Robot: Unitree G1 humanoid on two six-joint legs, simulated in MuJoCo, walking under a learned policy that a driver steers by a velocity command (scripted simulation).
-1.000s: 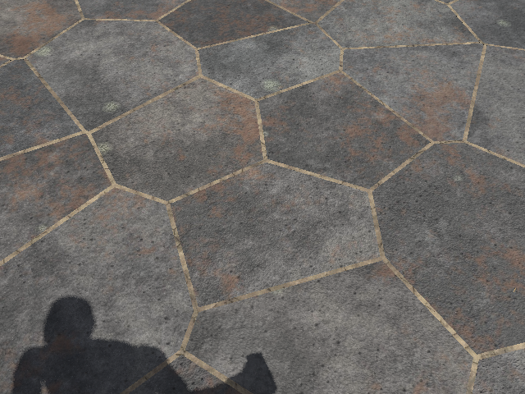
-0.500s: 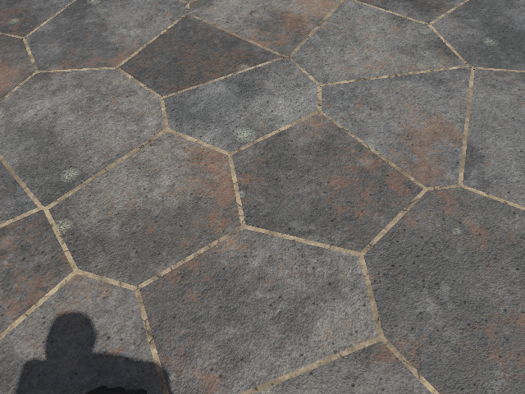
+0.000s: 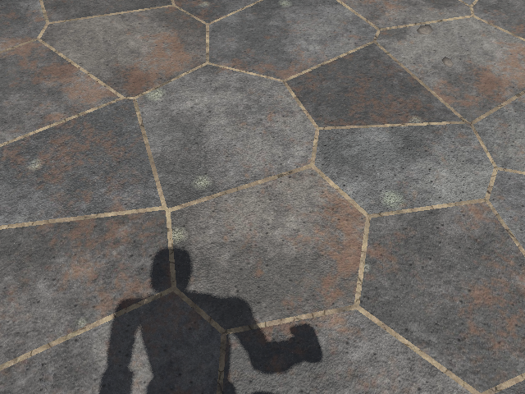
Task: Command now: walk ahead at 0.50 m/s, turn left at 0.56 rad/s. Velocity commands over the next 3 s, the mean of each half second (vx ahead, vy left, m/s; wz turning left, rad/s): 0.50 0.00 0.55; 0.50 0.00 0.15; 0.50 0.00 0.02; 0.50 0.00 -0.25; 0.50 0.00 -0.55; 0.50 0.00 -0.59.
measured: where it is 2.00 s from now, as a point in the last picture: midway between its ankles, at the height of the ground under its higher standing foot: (188, 183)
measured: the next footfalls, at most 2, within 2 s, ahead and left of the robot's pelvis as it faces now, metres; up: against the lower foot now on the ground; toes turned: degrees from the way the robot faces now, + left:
left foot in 0.04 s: +0.17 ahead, +0.07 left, +0.00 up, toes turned +7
right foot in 0.58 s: +0.53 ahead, -0.02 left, +0.00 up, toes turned +17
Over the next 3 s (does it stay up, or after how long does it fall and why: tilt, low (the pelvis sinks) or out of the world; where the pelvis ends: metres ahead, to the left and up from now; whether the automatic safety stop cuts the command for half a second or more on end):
stays up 1.55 0.22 0.02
